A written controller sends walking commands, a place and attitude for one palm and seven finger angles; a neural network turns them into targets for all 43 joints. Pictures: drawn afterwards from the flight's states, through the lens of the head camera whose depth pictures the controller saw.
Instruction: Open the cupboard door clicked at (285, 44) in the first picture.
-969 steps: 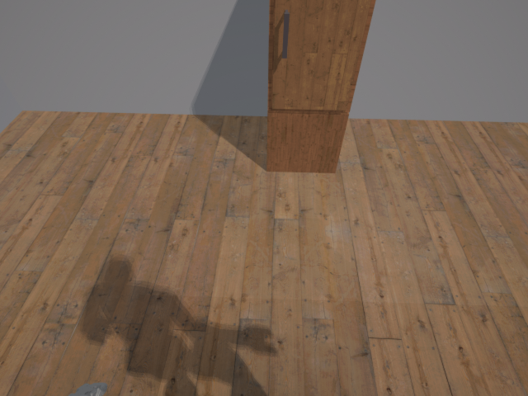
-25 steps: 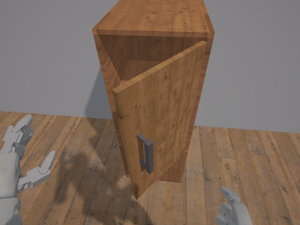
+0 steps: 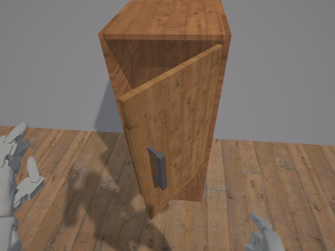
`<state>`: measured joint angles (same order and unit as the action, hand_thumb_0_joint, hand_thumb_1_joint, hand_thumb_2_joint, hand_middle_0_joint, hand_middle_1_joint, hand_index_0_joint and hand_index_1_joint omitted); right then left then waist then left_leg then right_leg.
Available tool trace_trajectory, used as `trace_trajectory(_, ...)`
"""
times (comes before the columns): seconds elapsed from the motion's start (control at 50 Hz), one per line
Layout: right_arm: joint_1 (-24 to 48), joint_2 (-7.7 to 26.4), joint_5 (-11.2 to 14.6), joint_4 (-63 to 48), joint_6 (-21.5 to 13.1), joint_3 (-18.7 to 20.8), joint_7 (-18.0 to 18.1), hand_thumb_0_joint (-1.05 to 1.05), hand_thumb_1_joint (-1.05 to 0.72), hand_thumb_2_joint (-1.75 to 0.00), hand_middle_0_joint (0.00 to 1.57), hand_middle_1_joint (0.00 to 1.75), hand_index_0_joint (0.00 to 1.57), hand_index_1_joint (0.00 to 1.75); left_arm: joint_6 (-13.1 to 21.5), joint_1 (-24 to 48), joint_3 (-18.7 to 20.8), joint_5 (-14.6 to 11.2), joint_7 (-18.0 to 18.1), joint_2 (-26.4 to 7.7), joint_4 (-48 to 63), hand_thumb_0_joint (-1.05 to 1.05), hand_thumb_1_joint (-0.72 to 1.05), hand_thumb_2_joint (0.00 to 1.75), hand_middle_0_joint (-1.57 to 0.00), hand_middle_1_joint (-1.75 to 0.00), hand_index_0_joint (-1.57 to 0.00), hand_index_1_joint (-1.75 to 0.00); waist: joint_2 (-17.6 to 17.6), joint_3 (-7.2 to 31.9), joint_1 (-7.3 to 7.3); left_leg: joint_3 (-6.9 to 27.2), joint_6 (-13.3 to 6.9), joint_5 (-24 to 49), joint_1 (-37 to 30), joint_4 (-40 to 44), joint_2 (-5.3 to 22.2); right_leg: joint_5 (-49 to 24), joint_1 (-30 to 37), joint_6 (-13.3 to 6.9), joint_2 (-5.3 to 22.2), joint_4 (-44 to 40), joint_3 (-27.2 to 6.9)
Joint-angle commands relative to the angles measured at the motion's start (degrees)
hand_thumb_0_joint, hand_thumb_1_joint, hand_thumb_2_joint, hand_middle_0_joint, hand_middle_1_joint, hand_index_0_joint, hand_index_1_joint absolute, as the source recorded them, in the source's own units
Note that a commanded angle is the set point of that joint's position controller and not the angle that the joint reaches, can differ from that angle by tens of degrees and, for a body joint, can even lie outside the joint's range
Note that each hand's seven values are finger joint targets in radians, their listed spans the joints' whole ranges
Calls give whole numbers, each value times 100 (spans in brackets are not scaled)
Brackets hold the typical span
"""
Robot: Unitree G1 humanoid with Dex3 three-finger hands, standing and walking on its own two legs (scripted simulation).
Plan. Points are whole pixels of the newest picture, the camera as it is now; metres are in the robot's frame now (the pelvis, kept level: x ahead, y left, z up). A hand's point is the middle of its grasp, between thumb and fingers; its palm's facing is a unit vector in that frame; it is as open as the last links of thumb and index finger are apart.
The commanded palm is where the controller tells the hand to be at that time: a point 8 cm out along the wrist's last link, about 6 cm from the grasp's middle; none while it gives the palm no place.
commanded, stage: step back with the hand held close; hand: left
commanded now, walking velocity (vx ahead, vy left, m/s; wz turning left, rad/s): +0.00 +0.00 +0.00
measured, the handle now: (157, 168) +0.34 +0.08 -0.01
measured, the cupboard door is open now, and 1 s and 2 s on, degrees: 52 52 52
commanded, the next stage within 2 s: stop stepping back and stand still in 1.62 s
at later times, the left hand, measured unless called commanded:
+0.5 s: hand (29, 194) +0.16 +0.27 +0.15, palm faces +0.37 -0.77 -0.51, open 7.4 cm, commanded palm +0.10 +0.31 +0.17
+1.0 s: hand out of the picture +0.10 +0.29 +0.15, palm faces +0.43 -0.78 -0.47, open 7.4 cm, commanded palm +0.03 +0.33 +0.17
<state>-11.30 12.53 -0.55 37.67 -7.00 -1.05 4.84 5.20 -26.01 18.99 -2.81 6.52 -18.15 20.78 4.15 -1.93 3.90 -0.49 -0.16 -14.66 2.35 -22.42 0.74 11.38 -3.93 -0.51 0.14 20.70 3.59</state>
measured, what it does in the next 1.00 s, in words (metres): shifts its weight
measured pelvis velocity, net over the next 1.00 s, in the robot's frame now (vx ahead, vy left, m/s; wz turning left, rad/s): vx -0.10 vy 0.02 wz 0.03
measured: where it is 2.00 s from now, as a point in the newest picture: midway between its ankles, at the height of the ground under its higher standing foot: outside the picture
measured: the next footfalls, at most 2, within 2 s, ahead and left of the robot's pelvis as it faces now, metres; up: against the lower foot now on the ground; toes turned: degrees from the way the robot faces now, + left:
right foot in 1.14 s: -0.16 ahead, -0.10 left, +0.00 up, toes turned +3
left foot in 1.36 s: -0.08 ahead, +0.09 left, +0.00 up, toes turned +0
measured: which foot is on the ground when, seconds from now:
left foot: down 0.00-1.00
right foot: down 0.00-0.94, up 0.96-1.00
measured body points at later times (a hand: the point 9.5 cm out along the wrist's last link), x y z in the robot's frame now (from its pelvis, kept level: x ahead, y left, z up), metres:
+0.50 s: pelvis -0.04 +0.01 -0.01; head -0.02 +0.01 +0.44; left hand +0.13 +0.31 +0.18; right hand +0.14 -0.24 -0.09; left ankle -0.02 +0.12 -0.74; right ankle +0.01 -0.11 -0.74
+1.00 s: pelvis -0.10 +0.02 -0.02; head -0.08 +0.05 +0.43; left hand +0.07 +0.32 +0.18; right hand +0.06 -0.22 -0.09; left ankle -0.02 +0.12 -0.75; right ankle -0.03 -0.11 -0.73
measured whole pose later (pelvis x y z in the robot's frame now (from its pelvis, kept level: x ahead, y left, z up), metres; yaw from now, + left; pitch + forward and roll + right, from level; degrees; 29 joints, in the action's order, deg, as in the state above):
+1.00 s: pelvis -0.10 +0.02 -0.02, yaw +2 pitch +0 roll -3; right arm -12.3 12.0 -0.6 34.2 -3.5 0.5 5.4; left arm 12.5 -30.4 25.1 -0.8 9.2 -24.5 31.6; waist -0.1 -3.2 -1.3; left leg 1.6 -2.3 -10.6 24.3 -35.4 0.4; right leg 14.8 -23.9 0.9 -1.5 37.4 1.9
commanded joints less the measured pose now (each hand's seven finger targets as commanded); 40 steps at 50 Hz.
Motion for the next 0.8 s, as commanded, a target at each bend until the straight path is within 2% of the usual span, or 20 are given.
trace_trajectory(0.0,866,594,14,-922,-376,208,45,0,-90,-90,20,30,20,30,394,509,651,2,98,-1077,1141,0,90,90,-20,-30,-20,-30,-122,267,16,9,-87,1035,334,435,-48,-501,84,-27,-13,-395,-134)
trace_trajectory(0.02,869,583,10,-915,-384,207,47,0,-90,-90,20,30,20,30,408,519,654,1,101,-1093,1156,0,90,90,-20,-30,-20,-30,-166,272,15,1,-97,1055,335,426,-48,-546,98,-18,-3,-389,-139)
trace_trajectory(0.04,911,595,16,-932,-406,207,49,0,-90,-90,20,30,20,30,465,990,765,-5,121,-1278,1532,0,90,90,-20,-30,-20,-30,-77,506,9,13,-110,1062,248,398,-69,-573,173,-17,9,-389,-173)
trace_trajectory(0.06,785,713,87,-1135,-249,199,41,0,-90,-90,20,30,20,30,637,1169,1376,45,155,-1839,1612,0,90,90,-20,-30,-20,-30,-237,-95,-251,114,-193,752,791,149,35,-698,-496,17,260,-670,-544)
trace_trajectory(0.08,763,663,45,-1035,-129,222,32,0,-90,-90,20,30,20,30,616,517,1062,47,92,-1398,1090,0,90,90,-20,-30,-20,-30,-446,-20,-276,143,-192,685,768,31,16,-588,-587,2,372,-730,-517)
trace_trajectory(0.1,803,674,46,-1114,-54,244,15,0,-90,-90,20,30,20,30,642,384,1038,59,71,-1378,1167,0,90,90,-20,-30,-20,-30,-395,0,-260,133,-182,734,804,6,-12,-617,-632,-10,392,-734,-496)
trace_trajectory(0.14,766,736,32,-1148,51,283,4,0,-90,-90,20,30,20,30,685,26,870,49,54,-1217,1240,0,90,90,-20,-30,-20,-30,-254,345,-302,101,-149,866,790,-44,22,-701,-572,-3,440,-601,-423)
trace_trajectory(0.2,746,768,51,-1232,167,333,36,0,-90,-90,20,30,20,30,721,-301,973,19,100,-1304,1456,0,90,90,-20,-30,-20,-30,-165,831,-320,142,-122,1561,775,-19,95,-1459,-253,23,389,-223,-267)
trace_trajectory(0.22,727,762,60,-1270,209,356,43,0,-90,-90,20,30,20,30,719,-398,1024,6,113,-1344,1505,0,90,90,-20,-30,-20,-30,-245,1014,-320,150,-111,1756,781,-33,132,-1637,-155,35,372,-86,-254)
trace_trajectory(0.28,711,768,96,-1360,305,412,64,0,-90,-90,20,30,20,30,707,-472,1139,-13,158,-1473,1675,0,90,90,-20,-30,-20,-30,-419,1173,-328,146,-92,2006,871,-112,164,-1957,-107,61,360,88,-247)
trace_trajectory(0.3,760,774,95,-1375,328,415,85,0,-90,-90,20,30,20,30,711,-464,1209,-12,177,-1558,1724,0,90,90,-20,-30,-20,-30,-248,1143,-322,161,-87,2059,936,-110,161,-1984,-125,46,380,135,-248)
trace_trajectory(0.32,740,731,104,-1382,345,422,89,0,-90,-90,20,30,20,30,710,-518,1220,-14,191,-1539,1683,0,90,90,-20,-30,-20,-30,-381,1148,-324,156,-84,2029,989,-129,183,-1970,-128,61,384,179,-256)
trace_trajectory(0.36,721,768,117,-1430,360,445,91,0,-90,-90,20,30,20,30,714,-570,1205,-10,211,-1545,1814,0,90,90,-20,-30,-20,-30,-301,1159,-329,178,-89,2008,1095,-153,209,-1977,-157,57,379,277,-259)
trace_trajectory(0.44,731,772,119,-1464,351,444,93,0,-90,-90,20,30,20,30,737,-607,1212,11,243,-1550,1908,0,90,90,-20,-30,-20,-30,-166,991,-323,299,-147,1468,1486,-1,301,-1365,-266,88,308,401,-287)
trace_trajectory(0.52,686,816,106,-1510,296,435,81,0,-90,-90,20,30,20,30,813,-505,1224,78,267,-1553,2041,0,90,90,-20,-30,-20,-30,-13,769,-343,455,-254,166,2246,265,381,-545,-164,93,238,515,-379)
trace_trajectory(0.58,627,852,102,-1540,223,432,59,0,-90,-90,20,30,20,30,887,-487,1268,139,284,-1531,2057,0,90,90,-20,-30,-20,-30,29,649,-347,588,-380,-882,3001,441,474,-260,120,109,182,773,-459)
trace_trajectory(0.66,542,871,69,-1536,123,423,43,0,-90,-90,20,30,20,30,963,-338,1286,219,295,-1495,2098,0,90,90,-20,-30,-20,-30,107,475,-370,710,-469,-1761,3629,472,552,166,190,108,146,967,-550)
trace_trajectory(0.7,528,856,52,-1509,82,429,52,0,-90,-90,20,30,20,30,991,-255,1342,237,308,-1564,2112,0,90,90,-20,-30,-20,-30,-52,478,-377,665,-442,-1802,3599,235,458,405,5,73,229,777,-677)
trace_trajectory(0.74,455,818,42,-1460,43,424,34,0,-90,-90,20,30,20,30,1011,-233,1305,224,325,-1546,2096,0,90,90,-20,-30,-20,-30,-344,439,-408,472,-351,-1711,3190,-258,264,907,-598,-12,429,297,-918)
trace_trajectory(0.78,371,773,44,-1355,41,414,22,0,-90,-90,20,30,20,30,1023,-169,1253,169,376,-1583,2160,0,90,90,-20,-30,-20,-30,-701,472,-441,192,-162,-1292,2292,-1050,-31,1594,-1605,-189,778,-354,-1115)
